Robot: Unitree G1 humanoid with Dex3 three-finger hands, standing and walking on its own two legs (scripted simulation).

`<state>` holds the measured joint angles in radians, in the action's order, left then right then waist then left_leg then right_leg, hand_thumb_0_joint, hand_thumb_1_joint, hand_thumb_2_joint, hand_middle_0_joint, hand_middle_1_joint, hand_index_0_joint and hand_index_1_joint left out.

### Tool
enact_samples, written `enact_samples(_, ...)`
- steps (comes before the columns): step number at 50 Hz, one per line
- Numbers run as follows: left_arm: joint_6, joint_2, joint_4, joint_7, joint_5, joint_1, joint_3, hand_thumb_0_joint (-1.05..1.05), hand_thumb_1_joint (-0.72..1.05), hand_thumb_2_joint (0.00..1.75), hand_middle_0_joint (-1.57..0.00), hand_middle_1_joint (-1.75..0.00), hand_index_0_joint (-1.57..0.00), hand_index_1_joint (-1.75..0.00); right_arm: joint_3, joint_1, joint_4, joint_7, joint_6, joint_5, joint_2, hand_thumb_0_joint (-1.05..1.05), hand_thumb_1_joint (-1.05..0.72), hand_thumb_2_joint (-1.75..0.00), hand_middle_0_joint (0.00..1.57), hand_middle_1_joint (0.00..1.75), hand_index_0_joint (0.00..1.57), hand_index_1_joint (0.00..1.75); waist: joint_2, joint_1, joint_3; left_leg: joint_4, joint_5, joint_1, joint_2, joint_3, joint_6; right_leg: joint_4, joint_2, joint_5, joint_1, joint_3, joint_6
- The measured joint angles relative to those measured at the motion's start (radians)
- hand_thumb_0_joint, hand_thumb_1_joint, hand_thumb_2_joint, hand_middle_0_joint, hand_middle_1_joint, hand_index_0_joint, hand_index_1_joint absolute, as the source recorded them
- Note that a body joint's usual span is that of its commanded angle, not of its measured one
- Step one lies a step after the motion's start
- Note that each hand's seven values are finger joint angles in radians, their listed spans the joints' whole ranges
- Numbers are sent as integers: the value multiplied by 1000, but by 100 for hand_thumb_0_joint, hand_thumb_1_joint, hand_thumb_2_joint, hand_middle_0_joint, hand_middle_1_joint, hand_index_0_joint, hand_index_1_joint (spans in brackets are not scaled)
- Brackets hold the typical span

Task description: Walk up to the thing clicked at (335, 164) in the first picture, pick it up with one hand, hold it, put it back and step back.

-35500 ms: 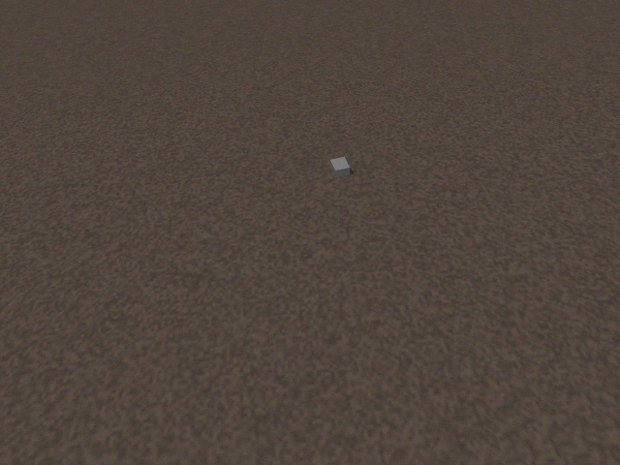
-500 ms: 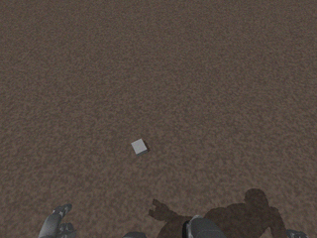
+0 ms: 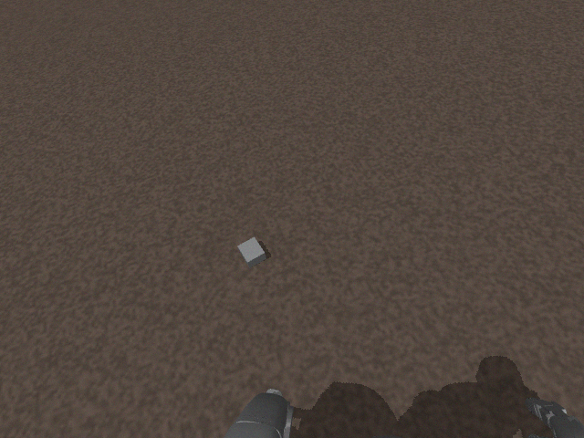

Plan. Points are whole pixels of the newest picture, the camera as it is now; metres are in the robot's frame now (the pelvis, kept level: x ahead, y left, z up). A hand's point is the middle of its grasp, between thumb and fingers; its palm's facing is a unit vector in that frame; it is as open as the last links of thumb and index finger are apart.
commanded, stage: step back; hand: left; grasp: from above
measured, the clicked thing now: (251, 252) +0.80 +0.29 -0.74
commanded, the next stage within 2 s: stand in 1.72 s
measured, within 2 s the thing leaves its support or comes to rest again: neither
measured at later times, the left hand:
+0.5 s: hand out of the picture -0.10 +0.24 -0.15, palm faces +0.03 -0.93 -0.36, open 7.3 cm
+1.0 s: hand out of the picture -0.22 +0.25 -0.14, palm faces +0.09 -0.91 -0.41, open 7.3 cm
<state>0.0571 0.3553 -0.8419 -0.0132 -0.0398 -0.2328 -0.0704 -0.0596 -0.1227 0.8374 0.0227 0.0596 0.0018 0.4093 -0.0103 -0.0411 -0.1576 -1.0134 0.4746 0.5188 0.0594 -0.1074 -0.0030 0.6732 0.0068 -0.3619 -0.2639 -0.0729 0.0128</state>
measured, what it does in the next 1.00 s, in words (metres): walks backwards: left foot, then right foot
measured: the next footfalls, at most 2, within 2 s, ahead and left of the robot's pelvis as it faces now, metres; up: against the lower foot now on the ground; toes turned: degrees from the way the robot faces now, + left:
left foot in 0.22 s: -0.05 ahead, +0.11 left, +0.00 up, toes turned +3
right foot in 0.56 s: -0.21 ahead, -0.18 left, +0.00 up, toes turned +3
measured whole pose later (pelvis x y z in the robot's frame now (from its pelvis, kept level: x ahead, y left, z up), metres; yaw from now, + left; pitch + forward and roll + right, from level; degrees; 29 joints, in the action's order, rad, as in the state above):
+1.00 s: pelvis -0.25 -0.04 +0.00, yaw +5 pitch -3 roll +1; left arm 0.02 0.41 -0.96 -0.01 -0.03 -0.24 -0.07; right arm -0.06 -0.27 0.97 -0.03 -0.01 0.04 0.35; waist 0.03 -0.01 -0.07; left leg -0.57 0.31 0.22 0.04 -0.02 -0.04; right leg 0.87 0.03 -0.51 -0.33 -0.01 0.02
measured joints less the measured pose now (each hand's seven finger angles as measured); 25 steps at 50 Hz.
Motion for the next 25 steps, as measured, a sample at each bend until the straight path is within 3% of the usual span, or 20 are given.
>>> enact_samples(2, 5, -8, 0, 5, -3, 0, -1, 0, 91, 90, -21, -30, -21, -30, 1, -32, 6, 1, -7, -5, 6, 1, -90, -90, 21, 30, 21, 30, -1, 11, 20, -101, -6, -3, 43, -22, 0, -33, 14, 35, -13, 8, -3)
enact_samples(4, 5, -6, 14, 10, -7, 13, -3, 0, 90, 90, -21, -30, -21, -30, 4, -60, 11, 5, -13, -4, 8, 1, -90, -90, 21, 30, 21, 30, -4, 18, 29, -120, 0, -36, 54, -23, 6, -45, 18, 61, -38, 20, -3)
enact_samples(8, -4, 14, 66, 28, -8, 65, -7, 0, 90, 90, -21, -30, -21, -31, 12, -92, 26, 7, -20, 3, -5, 1, -90, -90, 21, 30, 21, 30, -3, 36, 6, 94, 33, -162, 12, 28, 12, -29, 17, 93, -88, 66, -4)
enact_samples(10, -2, 30, 90, 32, 1, 99, -5, 0, 90, 90, -21, -30, -21, -30, 15, -101, 30, 2, -28, 10, -17, 1, -90, -90, 21, 30, 21, 30, 8, 46, -11, 284, -33, -238, -15, 65, 2, 10, 24, 94, -123, 93, -8)
enact_samples(12, 7, 54, 97, 32, 10, 139, -8, 0, 91, 90, -21, -30, -21, -30, 15, -90, 45, -1, -33, 19, -51, 1, -90, -90, 21, 30, 21, 30, 75, 36, -50, 363, -128, -271, 15, 98, -15, 65, 59, 91, -151, 73, -11)
enact_samples(14, 18, 53, 88, 37, 18, 148, -11, 0, 91, 90, -21, -30, -20, -30, 27, -84, 44, -13, -30, 28, -68, 1, -90, -90, 21, 30, 21, 30, 97, 25, -58, 356, -143, -258, 9, 113, -24, 165, 17, -59, -186, 19, -3)
enact_samples(16, 29, 39, 68, 35, 20, 143, -4, 0, 91, 90, -20, -30, -20, -30, 33, -83, 38, -17, -33, 31, -66, 1, -90, -90, 21, 30, 21, 30, 65, 50, -44, 355, -164, -234, -25, 82, -29, 337, -57, -169, -216, -8, -3)
enact_samples(18, 34, 35, 54, 28, 27, 130, -1, 0, 91, 90, -20, -30, -20, -30, 36, -77, 34, -13, -33, 36, -66, 1, -90, -90, 21, 30, 21, 30, 56, 52, -26, 393, -205, -221, -49, 75, -25, 483, -103, -165, -230, -48, 0)
enact_samples(20, 31, 37, 49, 21, 28, 108, -2, 0, 91, 90, -21, -30, -20, -30, 34, -62, 24, -11, -33, 35, -62, 1, -90, -90, 21, 30, 21, 30, 58, 41, -6, 426, -243, -200, -66, 85, -19, 561, -120, -136, -222, -78, -5)
enact_samples(22, 27, 40, 38, 17, 26, 88, -5, 0, 91, 90, -21, -30, -20, -30, 28, -41, 8, -11, -34, 34, -54, 1, -90, -90, 21, 30, 21, 30, 57, 35, 0, 441, -273, -176, -80, 89, -17, 543, -108, -129, -177, -79, -22)
enact_samples(25, 11, 46, 15, 15, 22, 57, -2, 0, 91, 90, -21, -30, -20, -30, 20, -2, -16, -12, -37, 32, -37, 1, -90, -90, 21, 30, 21, 30, 53, 20, -2, 436, -302, -135, -100, 107, -17, 334, -54, -140, -70, -45, -38)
